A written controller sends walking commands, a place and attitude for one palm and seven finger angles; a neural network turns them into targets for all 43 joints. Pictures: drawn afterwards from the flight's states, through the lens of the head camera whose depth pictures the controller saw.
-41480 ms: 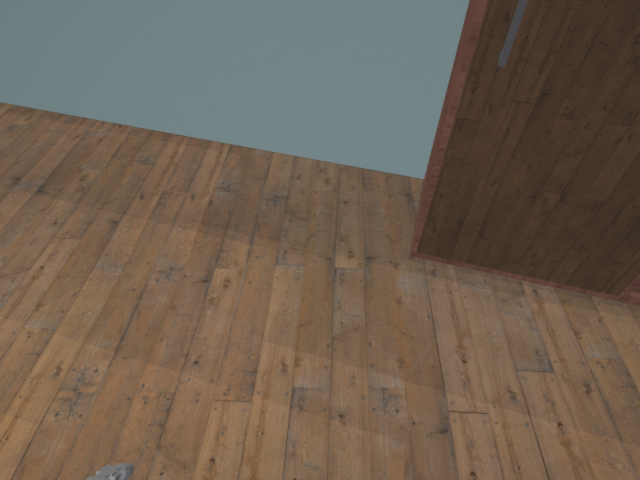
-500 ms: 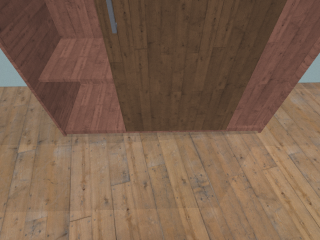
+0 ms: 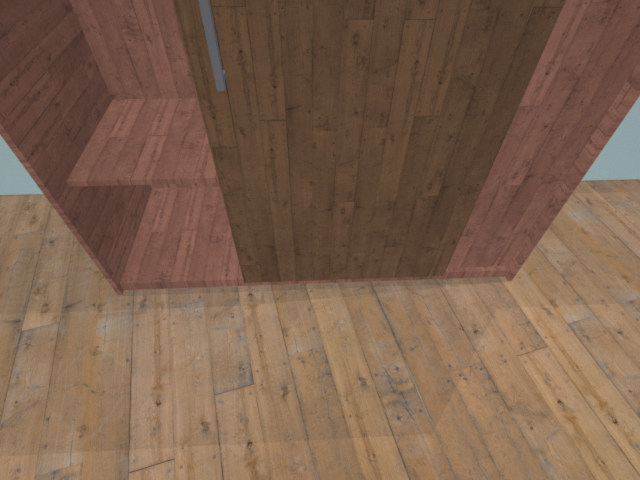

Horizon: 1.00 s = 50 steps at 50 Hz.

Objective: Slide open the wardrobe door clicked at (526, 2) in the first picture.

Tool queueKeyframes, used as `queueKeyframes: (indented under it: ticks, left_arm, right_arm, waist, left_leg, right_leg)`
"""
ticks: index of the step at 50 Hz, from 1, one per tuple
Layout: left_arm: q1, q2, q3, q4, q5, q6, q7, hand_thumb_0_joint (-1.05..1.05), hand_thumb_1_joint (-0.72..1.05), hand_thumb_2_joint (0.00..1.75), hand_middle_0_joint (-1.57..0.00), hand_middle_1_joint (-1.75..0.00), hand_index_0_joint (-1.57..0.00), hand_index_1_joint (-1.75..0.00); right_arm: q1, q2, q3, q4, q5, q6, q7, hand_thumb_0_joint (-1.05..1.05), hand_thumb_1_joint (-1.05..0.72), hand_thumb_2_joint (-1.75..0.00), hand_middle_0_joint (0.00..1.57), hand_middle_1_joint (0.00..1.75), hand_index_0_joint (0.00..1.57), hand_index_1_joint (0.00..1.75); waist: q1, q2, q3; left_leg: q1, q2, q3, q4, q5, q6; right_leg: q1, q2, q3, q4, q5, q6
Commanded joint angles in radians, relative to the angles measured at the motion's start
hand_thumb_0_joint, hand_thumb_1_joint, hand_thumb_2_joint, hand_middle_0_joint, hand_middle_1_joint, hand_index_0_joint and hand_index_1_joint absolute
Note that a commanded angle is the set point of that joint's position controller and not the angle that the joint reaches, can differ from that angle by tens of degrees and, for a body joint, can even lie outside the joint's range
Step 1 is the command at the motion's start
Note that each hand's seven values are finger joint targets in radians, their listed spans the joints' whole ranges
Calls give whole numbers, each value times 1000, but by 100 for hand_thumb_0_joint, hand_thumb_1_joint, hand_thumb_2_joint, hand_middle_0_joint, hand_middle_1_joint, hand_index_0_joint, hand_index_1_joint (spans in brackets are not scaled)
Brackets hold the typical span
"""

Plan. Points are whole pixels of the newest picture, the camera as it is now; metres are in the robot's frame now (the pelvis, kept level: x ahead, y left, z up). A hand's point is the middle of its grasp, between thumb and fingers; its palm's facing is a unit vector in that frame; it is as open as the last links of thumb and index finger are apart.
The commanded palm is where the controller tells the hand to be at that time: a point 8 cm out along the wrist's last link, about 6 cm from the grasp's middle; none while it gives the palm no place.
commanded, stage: let the arm hang, fingers relaxed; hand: left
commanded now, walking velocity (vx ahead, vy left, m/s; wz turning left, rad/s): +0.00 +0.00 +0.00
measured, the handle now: out of the picture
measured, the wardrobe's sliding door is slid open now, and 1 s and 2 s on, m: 0.46 0.46 0.46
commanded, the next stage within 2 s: look to check the result in 0.02 s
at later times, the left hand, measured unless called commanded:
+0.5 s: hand out of the picture +0.08 +0.23 -0.16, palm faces -0.03 -0.95 -0.32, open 7.4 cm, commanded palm none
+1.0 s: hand out of the picture +0.12 +0.23 -0.15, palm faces -0.04 -0.94 -0.34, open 7.4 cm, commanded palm none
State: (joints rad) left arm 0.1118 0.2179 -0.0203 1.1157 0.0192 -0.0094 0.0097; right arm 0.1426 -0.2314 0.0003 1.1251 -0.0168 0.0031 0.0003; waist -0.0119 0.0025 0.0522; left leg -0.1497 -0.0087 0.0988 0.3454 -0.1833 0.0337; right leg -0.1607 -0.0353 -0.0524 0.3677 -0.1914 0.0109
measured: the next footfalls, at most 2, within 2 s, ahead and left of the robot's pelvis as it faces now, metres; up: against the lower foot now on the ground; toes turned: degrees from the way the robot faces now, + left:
none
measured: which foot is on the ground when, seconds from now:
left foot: down 0.00-1.00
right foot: down 0.00-1.00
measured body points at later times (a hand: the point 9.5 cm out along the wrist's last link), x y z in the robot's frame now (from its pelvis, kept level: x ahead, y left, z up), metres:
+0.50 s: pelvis +0.02 -0.01 +0.00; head +0.05 -0.01 +0.45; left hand +0.08 +0.28 -0.14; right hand +0.09 -0.29 -0.14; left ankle +0.00 +0.09 -0.75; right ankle +0.00 -0.12 -0.75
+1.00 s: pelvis +0.03 -0.02 +0.00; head +0.05 -0.02 +0.45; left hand +0.12 +0.28 -0.13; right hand +0.12 -0.31 -0.13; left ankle +0.00 +0.09 -0.75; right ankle +0.00 -0.12 -0.75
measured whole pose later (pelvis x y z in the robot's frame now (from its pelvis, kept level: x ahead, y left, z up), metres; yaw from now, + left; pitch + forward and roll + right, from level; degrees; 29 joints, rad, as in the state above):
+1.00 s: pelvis +0.03 -0.02 +0.00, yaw +1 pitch -1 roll +0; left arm 0.08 0.33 -0.01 1.12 0.02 -0.02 0.00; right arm 0.09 -0.35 0.00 1.12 -0.01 0.00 0.01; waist -0.01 0.01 0.06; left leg -0.06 0.01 0.08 0.26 -0.18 0.00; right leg -0.07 -0.01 -0.07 0.28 -0.20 -0.01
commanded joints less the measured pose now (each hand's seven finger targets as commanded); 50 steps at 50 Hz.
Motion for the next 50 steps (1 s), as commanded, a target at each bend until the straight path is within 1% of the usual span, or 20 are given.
queueKeyframes:
  ticks: [1, 3, 5, 6, 8, 13, 19, 21, 22, 26, 30, 31, 32, 33, 35, 37, 38, 41, 44, 50]
  left_arm:
    - [26, 183, 41, -30, 0, -19, 15, 0, 90, 90, -20, -30, -20, -30]
    - [19, 185, 41, -29, -2, -18, 14, 0, 90, 90, -20, -30, -20, -30]
    - [20, 190, 43, -28, -2, -22, 14, 0, 90, 90, -20, -30, -20, -30]
    - [25, 198, 45, -30, -1, -24, 14, 0, 90, 90, -20, -30, -20, -30]
    - [18, 198, 44, -25, -3, -23, 14, 0, 90, 90, -20, -30, -20, -30]
    - [14, 223, 47, -25, -4, -27, 13, 0, 90, 90, -20, -30, -20, -30]
    - [-6, 253, 50, -26, -5, -28, 11, 0, 90, 90, -20, -30, -20, -30]
    - [-10, 267, 52, -28, -3, -30, 10, 0, 90, 90, -20, -30, -20, -30]
    - [-19, 270, 52, -29, -4, -29, 10, 0, 90, 90, -20, -30, -20, -30]
    - [-28, 291, 53, -32, -3, -32, 9, 0, 90, 90, -20, -30, -20, -30]
    - [-50, 303, 52, -37, -5, -31, 7, 0, 90, 90, -20, -30, -20, -30]
    - [-46, 309, 54, -39, -3, -32, 7, 0, 90, 90, -20, -30, -20, -30]
    - [-54, 310, 53, -41, -4, -32, 7, 0, 90, 90, -20, -30, -20, -30]
    - [-56, 311, 53, -40, -4, -33, 7, 0, 90, 90, -20, -30, -20, -30]
    - [-62, 316, 52, -44, -4, -33, 6, 0, 90, 90, -20, -30, -20, -30]
    - [-61, 319, 53, -47, -4, -34, 7, 0, 90, 90, -20, -30, -20, -30]
    - [-66, 320, 54, -49, -4, -34, 7, 0, 90, 90, -20, -30, -20, -30]
    - [-60, 326, 54, -52, -4, -36, 8, 0, 90, 90, -20, -30, -20, -30]
    - [-71, 325, 53, -52, -5, -33, 7, 0, 90, 90, -20, -30, -20, -30]
    - [-67, 325, 54, -53, -6, -33, 6, 0, 90, 90, -20, -30, -20, -30]
  right_arm:
    - [11, -161, -26, -36, 0, -16, -13, 0, -90, -90, 20, 30, 20, 30]
    - [3, -162, -24, -33, 0, -16, -14, 0, -90, -90, 20, 30, 20, 30]
    - [0, -170, -27, -33, 0, -18, -15, 0, -90, -90, 20, 30, 20, 30]
    - [3, -179, -29, -37, 2, -19, -15, 0, -90, -90, 20, 30, 20, 30]
    - [-6, -179, -29, -34, 1, -19, -16, 0, -90, -90, 20, 30, 20, 30]
    - [-18, -205, -33, -36, 2, -21, -17, 0, -90, -90, 20, 30, 20, 30]
    - [-39, -239, -37, -39, 4, -21, -16, 0, -90, -90, 20, 30, 20, 30]
    - [-48, -252, -39, -43, 4, -21, -15, 0, -90, -90, 20, 30, 20, 30]
    - [-52, -251, -38, -42, 4, -21, -15, 0, -90, -90, 20, 30, 20, 30]
    - [-65, -275, -38, -48, 5, -23, -12, 0, -90, -90, 20, 30, 20, 30]
    - [-84, -291, -37, -50, 4, -23, -11, 0, -90, -90, 20, 30, 20, 30]
    - [-81, -294, -37, -55, 4, -23, -10, 0, -90, -90, 20, 30, 20, 30]
    - [-89, -294, -38, -54, 4, -22, -10, 0, -90, -90, 20, 30, 20, 30]
    - [-88, -299, -37, -55, 3, -23, -10, 0, -90, -90, 20, 30, 20, 30]
    - [-94, -304, -36, -57, 3, -23, -9, 0, -90, -90, 20, 30, 20, 30]
    - [-93, -307, -36, -61, 2, -24, -9, 0, -90, -90, 20, 30, 20, 30]
    - [-95, -306, -35, -62, 3, -25, -9, 0, -90, -90, 20, 30, 20, 30]
    - [-92, -312, -35, -67, 4, -24, -10, 0, -90, -90, 20, 30, 20, 30]
    - [-96, -315, -34, -66, 3, -23, -10, 0, -90, -90, 20, 30, 20, 30]
    - [-90, -315, -33, -67, 3, -24, -12, 0, -90, -90, 20, 30, 20, 30]
  waist:
    - [4, -2, -66]
    - [3, 6, -49]
    - [2, 4, -66]
    - [2, 3, -90]
    - [1, -3, -76]
    - [1, -1, -89]
    - [1, 2, -86]
    - [2, -11, -95]
    - [1, -19, -80]
    - [2, -6, -106]
    - [1, -4, -85]
    - [2, -10, -100]
    - [2, -8, -85]
    - [1, -14, -99]
    - [1, -4, -93]
    - [1, 0, -116]
    - [2, -1, -108]
    - [2, -9, -129]
    - [1, -2, -96]
    - [2, 0, -103]
  left_leg:
    - [26, 139, -141, -66, 146, -10]
    - [26, 139, -139, -73, 141, -12]
    - [37, 141, -139, -71, 156, -10]
    - [51, 141, -139, -61, 178, -10]
    - [53, 143, -138, -67, 179, -10]
    - [71, 145, -138, -63, 213, -8]
    - [77, 150, -140, -73, 204, -8]
    - [86, 151, -143, -71, 214, -7]
    - [80, 153, -141, -78, 213, -8]
    - [94, 154, -144, -79, 233, -8]
    - [91, 155, -143, -91, 233, -12]
    - [97, 156, -144, -87, 240, -11]
    - [93, 156, -142, -93, 227, -13]
    - [100, 157, -146, -94, 238, -12]
    - [99, 156, -144, -95, 240, -13]
    - [111, 158, -143, -90, 264, -14]
    - [109, 158, -143, -94, 267, -15]
    - [123, 160, -141, -86, 291, -15]
    - [111, 160, -140, -98, 273, -17]
    - [116, 159, -142, -98, 272, -18]
  right_leg:
    - [19, -95, 102, -67, 112, -26]
    - [15, -98, 102, -74, 109, -27]
    - [30, -99, 102, -77, 128, -30]
    - [43, -100, 102, -73, 155, -30]
    - [39, -102, 99, -76, 161, -31]
    - [57, -107, 101, -79, 209, -36]
    - [67, -109, 101, -92, 199, -39]
    - [71, -109, 101, -93, 210, -40]
    - [67, -111, 99, -94, 213, -38]
    - [88, -114, 103, -98, 230, -40]
    - [85, -115, 104, -104, 232, -40]
    - [94, -115, 103, -103, 241, -40]
    - [86, -117, 101, -109, 230, -39]
    - [94, -116, 106, -106, 241, -40]
    - [96, -118, 106, -110, 243, -41]
    - [112, -119, 105, -105, 270, -43]
    - [111, -119, 102, -104, 274, -42]
    - [124, -119, 102, -102, 307, -45]
    - [112, -118, 104, -109, 284, -45]
    - [121, -118, 106, -112, 288, -47]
